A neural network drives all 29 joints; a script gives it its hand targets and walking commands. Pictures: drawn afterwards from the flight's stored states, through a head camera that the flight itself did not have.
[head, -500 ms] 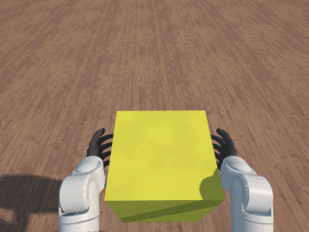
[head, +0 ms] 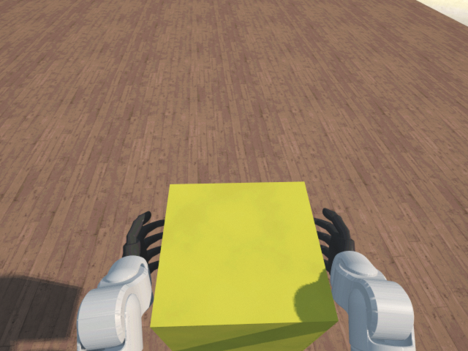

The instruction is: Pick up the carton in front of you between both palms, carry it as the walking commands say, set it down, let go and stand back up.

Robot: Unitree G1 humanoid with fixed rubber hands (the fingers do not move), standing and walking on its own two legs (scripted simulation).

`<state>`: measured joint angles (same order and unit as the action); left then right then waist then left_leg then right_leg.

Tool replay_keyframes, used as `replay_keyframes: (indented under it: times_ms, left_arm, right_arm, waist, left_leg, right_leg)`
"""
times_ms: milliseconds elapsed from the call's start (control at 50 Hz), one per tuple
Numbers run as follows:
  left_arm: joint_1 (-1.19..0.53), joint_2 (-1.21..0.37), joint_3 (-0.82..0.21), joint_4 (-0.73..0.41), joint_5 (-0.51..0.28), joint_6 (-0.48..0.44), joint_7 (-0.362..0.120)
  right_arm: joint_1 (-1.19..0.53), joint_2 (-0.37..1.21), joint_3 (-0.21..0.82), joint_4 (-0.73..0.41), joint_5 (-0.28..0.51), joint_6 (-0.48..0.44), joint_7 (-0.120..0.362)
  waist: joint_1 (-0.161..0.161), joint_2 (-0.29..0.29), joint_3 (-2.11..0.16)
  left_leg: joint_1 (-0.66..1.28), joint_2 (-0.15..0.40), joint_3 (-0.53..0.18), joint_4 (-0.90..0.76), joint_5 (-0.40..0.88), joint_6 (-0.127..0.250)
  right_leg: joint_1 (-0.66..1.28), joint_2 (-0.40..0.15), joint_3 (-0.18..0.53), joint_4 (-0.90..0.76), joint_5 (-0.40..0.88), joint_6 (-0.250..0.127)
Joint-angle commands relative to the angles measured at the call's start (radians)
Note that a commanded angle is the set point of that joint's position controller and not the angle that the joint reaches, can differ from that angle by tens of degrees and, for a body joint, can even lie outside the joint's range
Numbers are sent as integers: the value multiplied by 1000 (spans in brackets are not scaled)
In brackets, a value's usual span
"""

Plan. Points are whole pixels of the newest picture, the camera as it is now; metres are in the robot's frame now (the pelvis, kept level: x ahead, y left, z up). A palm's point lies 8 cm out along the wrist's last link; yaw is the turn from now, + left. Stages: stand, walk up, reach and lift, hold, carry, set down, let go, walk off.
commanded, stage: carry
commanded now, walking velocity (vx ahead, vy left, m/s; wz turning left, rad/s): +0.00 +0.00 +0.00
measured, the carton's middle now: (238, 276) +0.25 +0.00 +0.02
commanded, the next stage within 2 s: hold in 1.30 s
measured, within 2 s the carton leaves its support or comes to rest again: neither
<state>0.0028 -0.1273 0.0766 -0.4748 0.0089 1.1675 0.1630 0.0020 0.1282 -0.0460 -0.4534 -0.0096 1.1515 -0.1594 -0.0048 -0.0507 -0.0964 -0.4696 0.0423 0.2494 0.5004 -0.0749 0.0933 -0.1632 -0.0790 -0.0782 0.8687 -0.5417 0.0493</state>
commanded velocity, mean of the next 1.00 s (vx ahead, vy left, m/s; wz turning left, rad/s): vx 0.00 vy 0.00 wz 0.00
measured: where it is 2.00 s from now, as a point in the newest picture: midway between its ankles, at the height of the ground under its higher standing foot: outside the picture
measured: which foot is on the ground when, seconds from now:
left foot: down 0.00-1.00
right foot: up 0.00-0.14, down 0.16-1.00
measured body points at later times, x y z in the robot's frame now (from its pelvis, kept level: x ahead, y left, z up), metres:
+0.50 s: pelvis +0.11 -0.02 +0.01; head +0.07 -0.02 +0.46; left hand +0.36 +0.14 +0.09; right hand +0.36 -0.17 +0.09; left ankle +0.12 +0.08 -0.72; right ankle +0.04 -0.12 -0.72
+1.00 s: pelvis +0.10 -0.02 +0.01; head +0.08 -0.02 +0.46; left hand +0.40 +0.13 +0.04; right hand +0.40 -0.17 +0.04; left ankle +0.12 +0.08 -0.72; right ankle +0.04 -0.12 -0.72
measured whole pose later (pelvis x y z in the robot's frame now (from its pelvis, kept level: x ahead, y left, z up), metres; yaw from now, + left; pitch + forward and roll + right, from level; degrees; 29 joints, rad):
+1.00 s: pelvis +0.10 -0.02 +0.01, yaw +0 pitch +2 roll +0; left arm -0.22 -0.14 0.19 0.23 0.24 0.68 0.03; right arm -0.22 0.14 -0.19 0.23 -0.24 0.67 -0.02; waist 0.00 -0.01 -0.10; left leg -0.33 0.08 0.21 0.52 -0.22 0.02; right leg -0.19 -0.04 -0.14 0.51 -0.35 -0.01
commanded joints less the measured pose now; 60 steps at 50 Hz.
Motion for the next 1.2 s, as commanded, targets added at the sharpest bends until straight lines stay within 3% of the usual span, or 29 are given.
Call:
replay_keyframes:
  times_ms: [0,40,80,140,160,200,220,260,300,360,480,620,840,940,1080,1180]
  left_arm:
    - [-307,-701,-597,-137,-180,-22,-30]
    - [-314,-769,-608,-126,-174,-39,-47]
    - [-279,-790,-610,-120,-157,-50,-56]
    - [-259,-763,-601,-128,-140,-48,-62]
    - [-255,-745,-596,-124,-134,-44,-59]
    - [-266,-684,-578,-114,-125,-30,-53]
    - [-263,-659,-573,-102,-126,-24,-50]
    - [-252,-605,-555,-70,-124,-14,-48]
    - [-259,-559,-540,-43,-124,-8,-48]
    - [-296,-532,-530,-6,-127,-12,-57]
    - [-362,-541,-502,116,-98,-69,-110]
    - [-456,-623,-505,226,-67,-221,-191]
    - [-569,-686,-374,568,35,-442,-286]
    - [-673,-789,-393,658,26,-543,-334]
    - [-678,-909,-472,605,-16,-504,-360]
    - [-632,-886,-438,611,1,-460,-358]
  right_arm:
    - [-251,691,499,-121,164,-22,31]
    - [-274,746,525,-129,169,-37,56]
    - [-258,762,547,-141,177,-45,73]
    - [-270,741,567,-155,181,-43,82]
    - [-282,721,566,-160,178,-37,82]
    - [-289,681,568,-143,170,-21,76]
    - [-285,650,561,-137,162,-12,72]
    - [-275,596,543,-107,147,2,62]
    - [-271,554,522,-77,130,9,55]
    - [-292,523,498,-32,114,5,57]
    - [-352,516,455,94,76,-53,107]
    - [-453,609,459,218,56,-206,188]
    - [-575,669,335,545,-36,-430,290]
    - [-677,768,354,639,-30,-529,337]
    - [-677,889,435,578,12,-493,362]
    - [-636,865,398,584,-7,-450,360]
  waist:
    - [1,179,-324]
    - [0,191,-303]
    - [-3,195,-317]
    - [0,141,-264]
    - [1,118,-215]
    - [-5,48,-132]
    - [-5,15,-120]
    - [-3,17,-148]
    - [-1,10,-171]
    - [1,14,-181]
    - [6,27,-197]
    - [4,38,-218]
    - [4,46,-200]
    - [3,47,-212]
    - [3,48,-251]
    - [4,46,-237]
  left_leg:
    - [501,298,-331,-208,382,45]
    - [396,241,-253,-259,147,-5]
    - [377,243,-246,-275,-31,-4]
    - [249,205,-191,-266,-241,-35]
    - [233,188,-163,-251,-268,-57]
    - [231,147,-162,-171,-63,-73]
    - [252,143,-159,-136,44,-75]
    - [286,143,-155,-58,196,-73]
    - [282,136,-145,-9,249,-72]
    - [277,126,-135,20,242,-77]
    - [290,124,-135,38,247,-75]
    - [301,128,-139,27,217,-75]
    - [298,131,-150,-16,121,-74]
    - [306,131,-154,-28,96,-75]
    - [321,134,-155,-17,130,-72]
    - [309,136,-155,-17,133,-72]
  right_leg:
    - [-223,-17,66,-3,-30,-27]
    - [-121,18,14,-190,-6,-25]
    - [-81,26,-13,-278,61,-39]
    - [8,-5,-44,-451,305,-39]
    - [-32,-38,-22,-487,317,-36]
    - [-88,-115,51,-489,369,-31]
    - [-110,-113,48,-475,405,-33]
    - [-96,-104,46,-459,538,-38]
    - [-68,-100,40,-430,675,-44]
    - [-56,-98,37,-404,755,-47]
    - [-48,-87,29,-383,743,-54]
    - [-28,-83,27,-393,677,-59]
    - [-41,-74,31,-432,541,-70]
    - [-40,-71,35,-441,501,-73]
    - [-26,-72,37,-424,520,-73]
    - [-35,-73,36,-421,521,-71]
